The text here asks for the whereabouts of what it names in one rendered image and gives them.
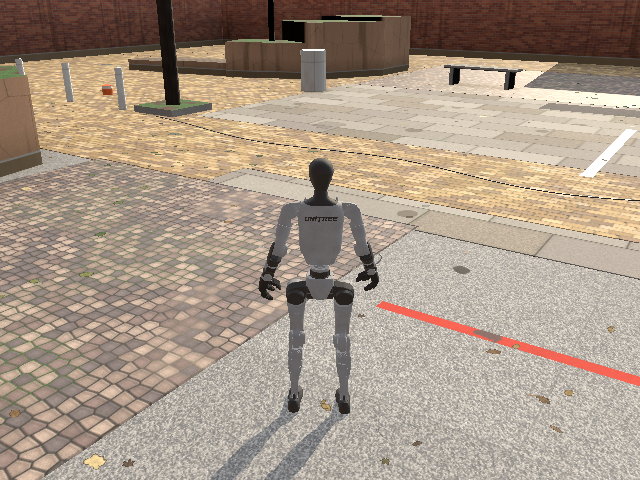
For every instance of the robot right forearm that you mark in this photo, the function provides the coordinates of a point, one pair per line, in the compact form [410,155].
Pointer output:
[369,262]

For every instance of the robot torso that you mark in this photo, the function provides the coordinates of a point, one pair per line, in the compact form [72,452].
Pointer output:
[320,241]

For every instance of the robot left forearm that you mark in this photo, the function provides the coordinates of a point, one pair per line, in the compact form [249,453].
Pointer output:
[271,265]

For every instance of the left robot upper arm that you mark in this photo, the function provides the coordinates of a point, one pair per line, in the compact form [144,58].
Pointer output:
[288,212]

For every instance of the robot head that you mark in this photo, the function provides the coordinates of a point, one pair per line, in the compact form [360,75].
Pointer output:
[320,173]

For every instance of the right robot upper arm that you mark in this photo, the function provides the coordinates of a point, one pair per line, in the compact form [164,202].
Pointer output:
[352,211]

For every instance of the right robot hand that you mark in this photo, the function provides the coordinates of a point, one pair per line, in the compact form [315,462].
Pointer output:
[364,276]

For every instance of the left robot hand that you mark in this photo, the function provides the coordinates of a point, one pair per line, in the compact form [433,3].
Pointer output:
[263,285]

